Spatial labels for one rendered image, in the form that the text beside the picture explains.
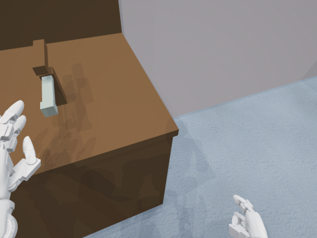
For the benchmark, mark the robot right hand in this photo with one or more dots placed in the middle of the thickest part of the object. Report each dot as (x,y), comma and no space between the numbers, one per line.
(250,226)

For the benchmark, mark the robot left hand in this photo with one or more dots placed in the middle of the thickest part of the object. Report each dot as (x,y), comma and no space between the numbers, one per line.
(10,127)

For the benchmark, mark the tap lever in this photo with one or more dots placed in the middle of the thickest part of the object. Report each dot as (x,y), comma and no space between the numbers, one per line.
(48,106)

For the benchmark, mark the counter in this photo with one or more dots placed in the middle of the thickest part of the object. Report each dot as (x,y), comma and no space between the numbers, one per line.
(105,156)

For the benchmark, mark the robot left forearm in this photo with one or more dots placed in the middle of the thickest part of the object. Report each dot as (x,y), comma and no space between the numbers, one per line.
(8,224)

